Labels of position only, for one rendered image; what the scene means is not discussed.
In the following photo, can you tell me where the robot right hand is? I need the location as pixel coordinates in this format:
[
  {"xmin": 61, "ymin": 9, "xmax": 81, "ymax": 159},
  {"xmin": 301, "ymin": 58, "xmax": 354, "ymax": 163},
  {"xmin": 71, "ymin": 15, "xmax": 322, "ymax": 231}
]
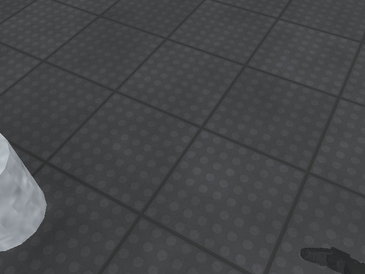
[{"xmin": 301, "ymin": 247, "xmax": 365, "ymax": 274}]

